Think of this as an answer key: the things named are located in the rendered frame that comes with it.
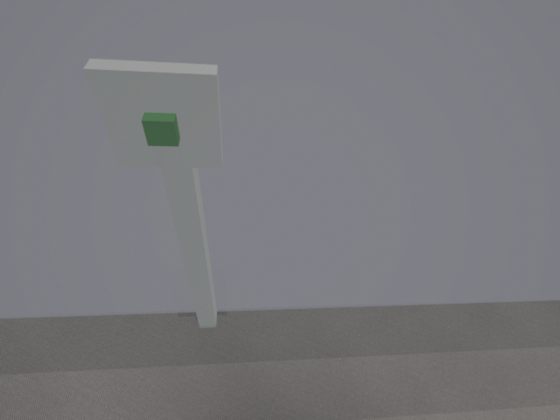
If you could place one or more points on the panel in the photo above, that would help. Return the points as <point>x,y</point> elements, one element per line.
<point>123,91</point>

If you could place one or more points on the button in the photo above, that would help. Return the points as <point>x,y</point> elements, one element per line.
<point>161,129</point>

